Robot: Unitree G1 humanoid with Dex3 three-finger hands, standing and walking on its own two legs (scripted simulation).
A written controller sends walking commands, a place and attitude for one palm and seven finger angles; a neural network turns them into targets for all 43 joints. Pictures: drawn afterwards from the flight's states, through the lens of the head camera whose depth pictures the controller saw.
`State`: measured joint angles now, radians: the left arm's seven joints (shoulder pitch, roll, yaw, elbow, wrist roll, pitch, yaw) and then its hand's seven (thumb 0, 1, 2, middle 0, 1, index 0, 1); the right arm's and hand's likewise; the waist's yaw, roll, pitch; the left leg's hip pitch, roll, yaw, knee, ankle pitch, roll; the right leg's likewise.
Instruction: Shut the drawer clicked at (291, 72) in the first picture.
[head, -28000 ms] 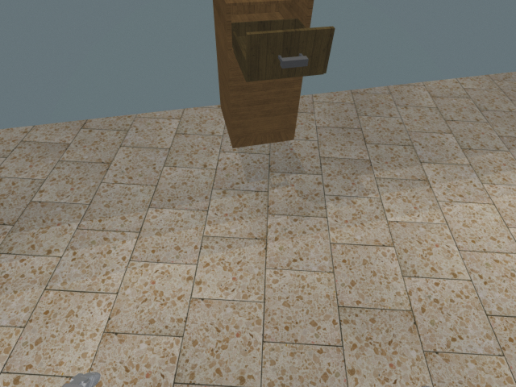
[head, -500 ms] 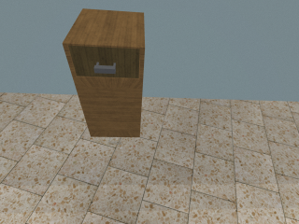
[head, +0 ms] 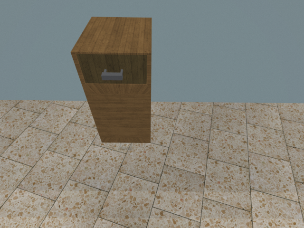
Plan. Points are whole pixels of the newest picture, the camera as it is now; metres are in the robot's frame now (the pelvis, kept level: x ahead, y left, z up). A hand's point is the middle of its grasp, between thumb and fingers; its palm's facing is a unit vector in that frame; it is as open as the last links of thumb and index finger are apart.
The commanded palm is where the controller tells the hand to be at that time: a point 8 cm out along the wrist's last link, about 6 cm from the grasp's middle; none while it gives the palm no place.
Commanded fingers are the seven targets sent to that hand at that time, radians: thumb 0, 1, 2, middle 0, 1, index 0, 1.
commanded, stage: let the arm hang, fingers relaxed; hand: left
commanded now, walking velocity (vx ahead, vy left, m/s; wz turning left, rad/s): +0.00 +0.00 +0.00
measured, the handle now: (112, 73) +0.82 +0.25 -0.08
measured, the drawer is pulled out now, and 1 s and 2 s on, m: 0.00 0.00 0.00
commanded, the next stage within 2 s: look to check the result in 0.32 s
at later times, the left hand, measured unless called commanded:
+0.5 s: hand out of the picture -0.01 +0.14 -0.18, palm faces +0.05 -0.98 -0.18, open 7.4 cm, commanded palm none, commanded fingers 0.00 0.90 0.90 -0.20 -0.30 -0.20 -0.30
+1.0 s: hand out of the picture -0.01 +0.13 -0.18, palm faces +0.04 -0.98 -0.18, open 7.4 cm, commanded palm none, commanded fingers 0.00 0.90 0.90 -0.20 -0.30 -0.20 -0.30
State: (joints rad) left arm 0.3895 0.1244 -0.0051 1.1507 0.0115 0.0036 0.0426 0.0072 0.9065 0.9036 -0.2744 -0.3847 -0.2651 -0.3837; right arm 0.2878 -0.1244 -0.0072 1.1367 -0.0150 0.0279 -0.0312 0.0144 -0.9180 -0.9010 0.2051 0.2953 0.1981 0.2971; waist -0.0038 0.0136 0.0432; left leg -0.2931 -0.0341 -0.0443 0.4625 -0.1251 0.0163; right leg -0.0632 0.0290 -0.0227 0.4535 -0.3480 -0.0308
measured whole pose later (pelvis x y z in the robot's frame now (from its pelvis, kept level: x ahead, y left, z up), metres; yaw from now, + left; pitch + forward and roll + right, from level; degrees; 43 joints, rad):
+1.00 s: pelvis +0.03 -0.02 +0.00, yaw -1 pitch -2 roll +0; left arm 0.35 0.11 0.01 1.13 0.01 -0.01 0.05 0.00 0.91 0.90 -0.20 -0.30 -0.19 -0.30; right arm 0.28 -0.12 -0.01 1.14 -0.01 0.01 -0.05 0.01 -0.91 -0.90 0.20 0.30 0.20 0.30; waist -0.01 -0.01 0.06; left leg -0.26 -0.01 -0.04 0.48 -0.18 -0.01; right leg -0.01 0.06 -0.01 0.42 -0.37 -0.06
